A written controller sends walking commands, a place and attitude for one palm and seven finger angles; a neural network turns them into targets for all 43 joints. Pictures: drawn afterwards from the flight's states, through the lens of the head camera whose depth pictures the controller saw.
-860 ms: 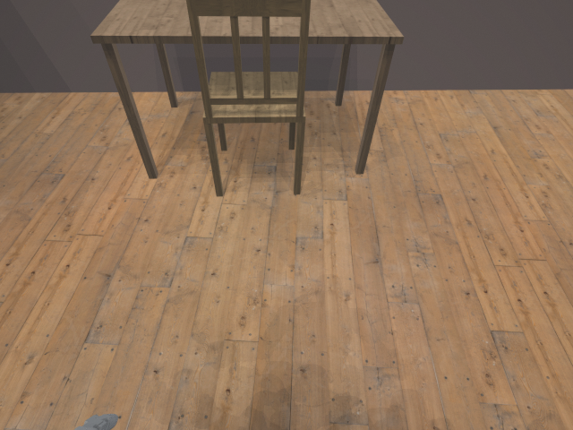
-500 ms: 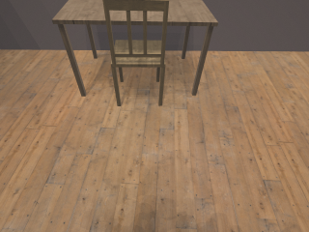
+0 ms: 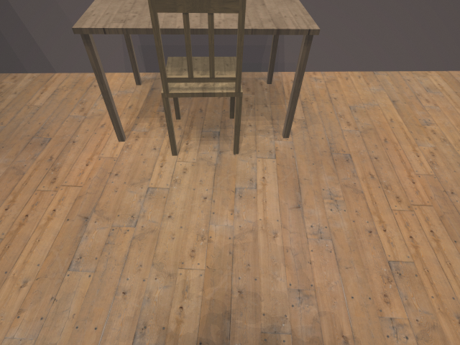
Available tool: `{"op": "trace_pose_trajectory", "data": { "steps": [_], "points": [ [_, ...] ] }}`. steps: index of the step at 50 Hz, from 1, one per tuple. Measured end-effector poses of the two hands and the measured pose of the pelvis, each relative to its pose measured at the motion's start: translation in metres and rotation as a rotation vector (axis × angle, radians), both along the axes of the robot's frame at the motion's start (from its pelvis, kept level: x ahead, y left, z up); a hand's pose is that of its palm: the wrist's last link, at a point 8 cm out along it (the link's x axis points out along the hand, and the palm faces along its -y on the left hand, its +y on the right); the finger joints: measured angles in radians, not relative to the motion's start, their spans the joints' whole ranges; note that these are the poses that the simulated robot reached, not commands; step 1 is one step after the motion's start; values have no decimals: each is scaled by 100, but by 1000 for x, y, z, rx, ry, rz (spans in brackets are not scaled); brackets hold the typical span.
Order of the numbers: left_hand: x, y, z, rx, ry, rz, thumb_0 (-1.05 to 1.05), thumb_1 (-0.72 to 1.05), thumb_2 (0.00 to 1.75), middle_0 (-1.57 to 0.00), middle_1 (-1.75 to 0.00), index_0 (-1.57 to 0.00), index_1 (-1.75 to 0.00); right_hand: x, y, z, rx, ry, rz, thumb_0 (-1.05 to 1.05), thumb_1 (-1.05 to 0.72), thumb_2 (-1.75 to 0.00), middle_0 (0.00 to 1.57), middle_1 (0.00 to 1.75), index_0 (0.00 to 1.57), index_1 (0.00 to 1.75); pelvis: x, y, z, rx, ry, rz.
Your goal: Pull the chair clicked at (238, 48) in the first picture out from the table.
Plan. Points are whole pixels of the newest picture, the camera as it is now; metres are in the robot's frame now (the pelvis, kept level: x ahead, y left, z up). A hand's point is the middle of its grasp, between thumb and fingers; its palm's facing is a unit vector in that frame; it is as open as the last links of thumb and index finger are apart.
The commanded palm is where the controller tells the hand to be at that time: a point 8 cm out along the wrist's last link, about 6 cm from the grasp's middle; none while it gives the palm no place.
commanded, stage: look at it before walking up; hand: left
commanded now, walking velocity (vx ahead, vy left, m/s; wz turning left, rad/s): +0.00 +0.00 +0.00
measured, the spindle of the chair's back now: (188, 47) +1.34 +0.26 -0.09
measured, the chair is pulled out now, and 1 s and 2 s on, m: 0.00 0.00 0.00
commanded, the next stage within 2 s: walk to a spot facing it in 0.58 s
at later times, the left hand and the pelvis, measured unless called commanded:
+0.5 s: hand out of the picture +0.08 +0.24 -0.16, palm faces -0.04 -0.95 -0.32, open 7.4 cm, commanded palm none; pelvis +0.01 +0.00 +0.00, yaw +0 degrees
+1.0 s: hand out of the picture +0.05 +0.20 -0.19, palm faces +0.01 -0.99 -0.17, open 7.4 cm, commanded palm none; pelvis +0.07 +0.01 -0.02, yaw -1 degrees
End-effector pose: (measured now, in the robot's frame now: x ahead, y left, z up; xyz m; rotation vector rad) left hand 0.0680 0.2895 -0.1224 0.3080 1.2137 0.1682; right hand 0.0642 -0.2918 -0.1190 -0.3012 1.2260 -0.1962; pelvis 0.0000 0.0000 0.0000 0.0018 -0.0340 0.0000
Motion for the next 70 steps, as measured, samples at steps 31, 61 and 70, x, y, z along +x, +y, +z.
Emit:
{"op": "trace_pose_trajectory", "data": {
  "steps": [31, 61, 70],
  "points": [
    [9, -2, 0, -1, 17, -1, 1, 90, 90, -20, -30, -20, -30, 20, -1, 3, -2, -11, 6, 0, -91, -89, 20, 30, 20, 30, 11, -2, 2, 1, 10, -6],
    [90, -38, -45, -196, 211, 14, 1, 91, 90, -20, -30, -20, -30, -32, 114, -13, 123, 319, -247, 0, -91, -89, 20, 30, 20, 30, 149, 25, -10, -36, 41, -59],
    [299, -73, -49, -180, -72, -122, 1, 91, 90, -19, -30, -19, -30, -23, 126, -17, 197, 568, -374, 0, -91, -89, 20, 30, 20, 30, 240, 1, -33, -21, 29, -95]
  ]
}}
